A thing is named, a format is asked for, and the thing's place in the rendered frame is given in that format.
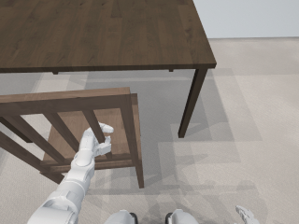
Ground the left robot shin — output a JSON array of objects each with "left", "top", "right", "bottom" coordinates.
[{"left": 119, "top": 210, "right": 130, "bottom": 215}]

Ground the chair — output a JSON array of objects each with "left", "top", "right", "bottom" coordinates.
[{"left": 0, "top": 87, "right": 145, "bottom": 189}]

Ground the robot left forearm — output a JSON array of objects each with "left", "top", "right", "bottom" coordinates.
[{"left": 26, "top": 149, "right": 95, "bottom": 224}]

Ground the robot left hand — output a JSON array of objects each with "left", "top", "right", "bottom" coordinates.
[{"left": 78, "top": 121, "right": 114, "bottom": 157}]

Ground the robot left thigh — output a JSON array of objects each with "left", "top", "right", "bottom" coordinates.
[{"left": 104, "top": 212, "right": 135, "bottom": 224}]

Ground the robot right hand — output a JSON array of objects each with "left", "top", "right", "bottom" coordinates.
[{"left": 234, "top": 205, "right": 260, "bottom": 224}]

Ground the left robot upper arm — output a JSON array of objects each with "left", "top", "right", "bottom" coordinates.
[{"left": 29, "top": 206, "right": 78, "bottom": 224}]

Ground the table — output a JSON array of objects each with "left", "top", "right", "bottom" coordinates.
[{"left": 0, "top": 0, "right": 217, "bottom": 143}]

